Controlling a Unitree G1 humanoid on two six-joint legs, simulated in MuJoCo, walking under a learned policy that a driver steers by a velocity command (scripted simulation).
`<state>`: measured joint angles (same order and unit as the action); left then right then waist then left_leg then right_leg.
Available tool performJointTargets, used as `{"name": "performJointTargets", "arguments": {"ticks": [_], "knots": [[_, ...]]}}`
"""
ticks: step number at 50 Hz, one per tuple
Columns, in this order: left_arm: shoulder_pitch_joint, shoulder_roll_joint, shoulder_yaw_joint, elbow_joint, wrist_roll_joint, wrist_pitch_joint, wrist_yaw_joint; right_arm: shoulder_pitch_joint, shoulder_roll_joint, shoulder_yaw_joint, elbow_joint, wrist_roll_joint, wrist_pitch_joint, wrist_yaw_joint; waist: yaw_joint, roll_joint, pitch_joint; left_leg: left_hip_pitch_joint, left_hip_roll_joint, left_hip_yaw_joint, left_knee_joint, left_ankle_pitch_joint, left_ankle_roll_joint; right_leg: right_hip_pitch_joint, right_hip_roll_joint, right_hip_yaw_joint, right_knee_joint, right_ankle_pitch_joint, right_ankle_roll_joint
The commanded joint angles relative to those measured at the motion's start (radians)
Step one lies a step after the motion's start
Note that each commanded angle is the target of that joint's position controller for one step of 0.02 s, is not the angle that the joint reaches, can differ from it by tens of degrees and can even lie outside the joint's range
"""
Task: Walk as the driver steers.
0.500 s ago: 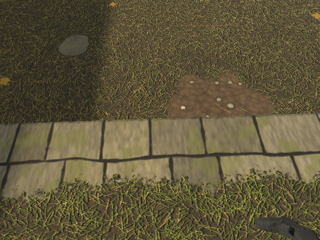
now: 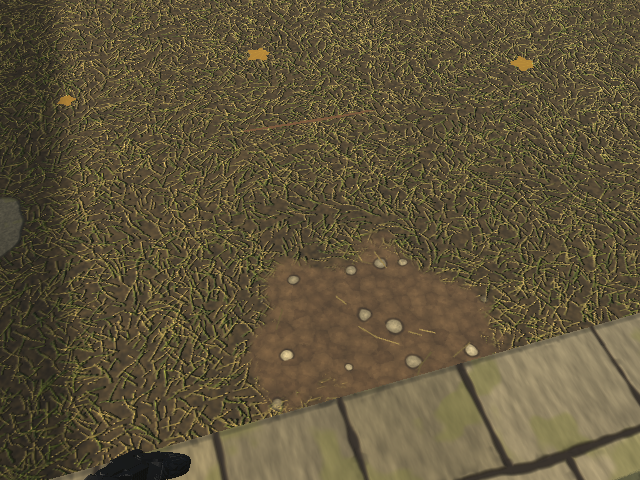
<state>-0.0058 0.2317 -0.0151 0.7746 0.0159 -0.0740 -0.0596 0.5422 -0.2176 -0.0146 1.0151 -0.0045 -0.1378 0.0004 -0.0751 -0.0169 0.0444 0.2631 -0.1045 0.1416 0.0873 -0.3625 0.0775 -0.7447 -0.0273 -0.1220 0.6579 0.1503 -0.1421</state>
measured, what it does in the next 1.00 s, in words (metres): goes down, turning left: right foot, then left foot 0.17 m lower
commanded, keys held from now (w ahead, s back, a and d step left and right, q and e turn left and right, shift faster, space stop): w+e+shift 0.22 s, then w+q+shift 0.78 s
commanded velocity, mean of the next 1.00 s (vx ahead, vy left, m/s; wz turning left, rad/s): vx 1.00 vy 0.00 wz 0.21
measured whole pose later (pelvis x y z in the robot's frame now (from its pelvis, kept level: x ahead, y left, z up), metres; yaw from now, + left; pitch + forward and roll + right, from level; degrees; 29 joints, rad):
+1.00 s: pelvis +1.05 -0.03 -0.18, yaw +15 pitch +1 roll -1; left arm 0.06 0.21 -0.01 0.70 0.05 -0.11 0.01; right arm 0.43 -0.28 -0.07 0.92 0.01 -0.06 0.00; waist -0.08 0.02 0.01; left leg -0.20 -0.11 -0.13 1.28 -0.42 0.13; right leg -0.51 -0.04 -0.01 0.70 -0.22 0.04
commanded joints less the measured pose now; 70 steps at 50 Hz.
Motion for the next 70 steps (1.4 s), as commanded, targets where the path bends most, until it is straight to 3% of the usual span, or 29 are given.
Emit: {"name": "performJointTargets", "arguments": {"ticks": [1, 4, 5, 6, 7, 12, 18, 24, 28, 29, 30, 31, 33, 34, 36, 38, 40, 42, 45, 46, 47, 48, 51, 54, 61, 66, 67, 69, 70], "knots": [[0.069, 0.101, 0.022, -0.021, 0.009, -0.007, 0.005, -0.003, -0.201, -0.031, -0.051, -0.016, 0.010, -0.049, 0.121, 0.135, -0.013, -0.126, 0.282, 0.049, 0.232, 1.500, -0.077, 0.320, 0.137, -0.094, -0.033, -0.060, -0.041], [0.620, 0.229, 0.095, 0.131, 0.003, 0.005, 0.032, -0.179, -0.278, -0.059, -0.117, -0.034, 0.047, -0.067, 0.398, 0.130, -0.207, -0.384, 0.254, 0.054, 1.139, 1.258, -0.086, 0.848, 0.089, 0.097, -0.112, -0.216, -0.154], [0.585, 0.265, 0.107, 0.153, 0.006, 0.021, 0.047, -0.174, -0.102, -0.022, -0.157, -0.053, 0.025, -0.038, 0.249, -0.141, -0.196, -0.793, 0.095, -0.015, 1.481, -0.101, -0.073, 1.074, -0.083, 0.326, 0.029, -0.075, -0.193], [0.534, 0.330, 0.132, 0.128, 0.007, 0.032, 0.052, -0.168, -0.112, -0.014, -0.269, 0.006, 0.011, -0.025, 0.200, -0.217, -0.347, -1.108, 0.037, -0.200, 1.646, -0.166, -0.098, 1.271, -0.242, 0.831, -0.186, -0.281, -0.402], [0.496, 0.265, 0.131, 0.109, 0.001, 0.035, 0.056, -0.262, -0.153, -0.007, -0.289, -0.012, -0.009, -0.021, 0.213, -0.021, -0.232, -1.188, 0.098, -0.249, 1.556, -0.058, -0.066, 1.169, -0.239, 0.881, -0.343, -0.415, -0.362], [0.350, 0.153, 0.096, 0.087, -0.014, -0.002, 0.067, -0.292, -0.117, 0.006, -0.325, -0.071, 0.060, 0.007, -0.006, 0.121, 0.045, -0.848, 0.221, -0.195, 1.043, -0.003, -0.119, 0.405, -0.037, 0.516, -0.480, -0.363, -0.211], [0.415, 0.158, 0.096, 0.117, -0.025, -0.068, 0.041, -0.392, -0.132, -0.012, -0.324, -0.004, 0.051, 0.036, 0.081, -0.007, 0.009, -0.634, 0.204, -0.136, 0.643, 0.772, 0.014, 0.454, 0.067, 0.202, -0.394, 0.009, -0.026], [0.545, 0.144, 0.065, 0.171, 0.018, -0.054, 0.101, -0.560, -0.134, -0.028, -0.362, -0.039, 0.035, 0.048, 0.204, 0.007, 0.102, -0.836, 0.126, -0.084, 0.303, 0.837, 0.063, 0.850, -0.039, 0.132, -0.184, 0.022, 0.023], [0.447, 0.164, 0.062, 0.149, 0.029, -0.042, 0.147, -0.033, -0.188, -0.067, -0.152, -0.040, 0.045, 0.028, -0.010, 0.007, -0.092, -0.523, 0.119, -0.049, 0.180, 0.880, 0.091, 0.953, -0.073, 0.118, 0.508, 0.472, 0.045], [0.328, 0.188, 0.075, 0.127, 0.012, -0.042, 0.141, 0.165, -0.191, -0.084, -0.086, -0.037, 0.052, 0.028, -0.164, 0.138, -0.137, -0.286, 0.124, -0.042, 0.076, 0.982, 0.128, 0.793, 0.002, 0.043, 0.916, 0.308, 0.069], [0.201, 0.141, 0.072, 0.093, 0.035, -0.033, 0.127, 0.227, -0.217, -0.096, -0.042, -0.047, 0.063, 0.034, -0.201, 0.240, -0.062, -0.022, 0.176, -0.126, 0.167, 0.858, 0.177, 0.300, 0.130, -0.023, 1.360, -0.578, 0.071], [0.218, 0.059, 0.037, -0.026, -0.017, -0.055, 0.126, 0.285, -0.309, -0.111, -0.028, -0.053, 0.073, 0.033, -0.085, 0.464, -0.188, 0.515, 0.340, -0.375, 0.670, 1.328, 0.292, -0.282, 0.135, 0.124, 1.544, -0.959, 0.128], [0.133, 0.072, 0.006, -0.085, 0.017, -0.073, 0.111, 0.313, -0.176, -0.076, -0.030, -0.043, 0.075, 0.012, -0.112, -0.028, -0.269, 0.525, 0.375, -0.581, 0.496, 0.858, 0.345, -0.553, 0.019, 0.186, 1.407, -0.846, 0.142], [0.203, 0.074, -0.003, -0.108, 0.029, -0.078, 0.087, 0.138, -0.286, -0.109, -0.064, -0.037, 0.078, -0.024, 0.019, 0.001, -0.263, 0.320, 0.495, -0.882, 0.319, 0.379, 0.418, -0.527, -0.018, 0.271, 1.240, -0.778, 0.119], [0.091, 0.060, -0.010, -0.091, 0.119, -0.032, 0.052, 0.126, -0.228, -0.086, -0.046, -0.018, 0.061, -0.016, 0.066, -0.206, 0.005, -0.163, 0.450, -0.932, 0.317, 0.259, 0.422, -0.556, -0.048, 0.239, 1.246, -0.979, 0.126], [-0.102, 0.065, -0.033, -0.213, 0.035, -0.039, 0.045, -0.155, -0.176, -0.054, -0.145, -0.012, 0.038, -0.022, 0.149, -0.195, 0.259, -0.911, 0.264, -0.628, -0.007, 0.223, 0.246, -0.086, -0.116, 0.181, 0.429, -0.461, 0.195], [0.035, 0.015, -0.031, -0.158, 0.033, -0.031, 0.030, -0.166, -0.180, -0.057, -0.130, 0.029, 0.020, -0.010, 0.152, -0.020, 0.110, -1.190, 0.090, -0.472, -0.006, 0.396, 0.185, 0.643, -0.037, 0.115, 0.240, 0.090, 0.191], [0.084, 0.077, -0.010, -0.140, 0.017, -0.018, 0.051, -0.112, -0.223, -0.083, -0.112, 0.056, 0.005, 0.014, 0.117, 0.063, 0.056, -0.880, 0.090, -0.463, 0.122, 0.644, 0.153, 0.635, -0.007, 0.119, 0.075, 0.125, 0.159], [0.245, 0.163, 0.034, -0.108, 0.012, -0.035, 0.097, -0.058, -0.258, -0.103, -0.097, 0.025, 0.028, 0.014, 0.186, 0.086, -0.106, -0.504, 0.070, -0.487, 0.612, 0.963, 0.070, 0.741, 0.057, 0.110, -0.118, -0.063, 0.145], [0.438, 0.215, 0.061, -0.070, 0.026, -0.047, 0.101, -0.091, -0.221, -0.094, -0.113, 0.009, 0.027, 0.013, 0.278, 0.095, -0.212, -0.607, 0.034, -0.453, 0.899, 0.827, 0.061, 0.958, -0.023, 0.162, -0.051, -0.202, 0.133], [0.516, 0.275, 0.084, -0.059, 0.065, -0.051, 0.093, 0.028, -0.008, -0.052, -0.150, 0.035, 0.030, -0.002, 0.188, -0.215, -0.405, -0.837, -0.045, -0.356, 1.349, -0.158, 0.037, 1.227, -0.431, 0.607, -0.028, -0.185, 0.009], [0.473, 0.287, 0.103, -0.063, 0.030, -0.032, 0.076, 0.000, -0.111, -0.054, -0.218, 0.038, 0.047, -0.013, 0.175, -0.267, -0.524, -0.992, 0.002, -0.278, 1.463, -0.135, 0.043, 1.227, -0.492, 1.008, -0.249, -0.600, -0.043], [0.337, 0.106, 0.075, -0.019, 0.041, -0.021, 0.078, -0.232, -0.107, -0.061, -0.243, -0.018, 0.084, 0.015, 0.151, -0.081, -0.068, -1.086, 0.144, -0.218, 1.345, 0.047, 0.045, 0.784, -0.341, 0.609, -0.352, -0.626, 0.010], [0.353, 0.047, 0.064, 0.057, 0.015, -0.038, 0.068, -0.323, -0.020, -0.041, -0.324, -0.025, 0.127, 0.053, 0.073, -0.098, 0.020, -1.050, 0.221, -0.218, 1.279, 0.056, 0.024, 0.572, -0.311, 0.376, -0.440, -0.499, 0.045], [0.279, 0.153, 0.092, 0.066, 0.005, -0.073, 0.058, -0.528, -0.098, -0.030, -0.442, -0.025, 0.139, 0.099, 0.026, -0.026, 0.070, -0.857, 0.185, -0.042, 0.773, 0.441, 0.068, 0.541, -0.181, -0.125, -0.576, -0.067, 0.106], [0.364, 0.295, 0.118, 0.059, 0.021, -0.018, 0.082, -0.267, -0.179, -0.060, -0.356, -0.028, 0.119, 0.072, -0.110, -0.101, -0.106, -0.494, 0.018, 0.016, 0.650, 0.205, 0.151, 0.765, -0.247, -0.143, -0.081, 0.818, 0.088], [0.336, 0.295, 0.119, 0.041, 0.024, -0.003, 0.084, -0.049, -0.212, -0.082, -0.276, -0.032, 0.117, 0.054, -0.201, -0.071, -0.199, -0.236, 0.004, -0.029, 0.563, 0.208, 0.175, 0.670, -0.239, -0.129, 0.197, 0.739, 0.084], [0.488, 0.108, 0.074, -0.057, 0.006, -0.006, 0.057, -0.165, -0.394, -0.123, -0.287, -0.047, 0.127, 0.025, 0.034, 0.340, -0.313, 0.171, 0.365, -0.736, 0.401, 0.047, 0.310, 0.056, 0.009, -0.008, 0.930, -0.659, 0.147], [0.364, 0.179, 0.077, -0.086, 0.002, -0.029, 0.060, -0.116, -0.365, -0.127, -0.313, -0.036, 0.135, 0.015, -0.053, 0.174, -0.382, 0.159, 0.396, -0.885, 0.221, -0.077, 0.308, -0.034, -0.003, 0.144, 0.965, -0.551, 0.129]]}}
Velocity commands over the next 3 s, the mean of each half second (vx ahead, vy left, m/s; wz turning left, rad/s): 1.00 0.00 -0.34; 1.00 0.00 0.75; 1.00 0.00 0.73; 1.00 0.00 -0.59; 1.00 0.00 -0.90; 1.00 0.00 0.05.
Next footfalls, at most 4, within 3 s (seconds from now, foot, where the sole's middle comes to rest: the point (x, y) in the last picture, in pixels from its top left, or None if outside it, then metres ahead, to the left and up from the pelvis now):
0.08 right None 0.29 -0.04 -0.76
0.58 left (291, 384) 0.75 0.03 -0.93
0.92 right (345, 234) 1.21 -0.15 -0.92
1.36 left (219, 174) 1.49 0.23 -0.92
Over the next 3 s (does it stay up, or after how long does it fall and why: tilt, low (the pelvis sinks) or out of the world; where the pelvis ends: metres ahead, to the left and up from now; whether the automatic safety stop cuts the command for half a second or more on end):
stays up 2.78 0.44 -0.16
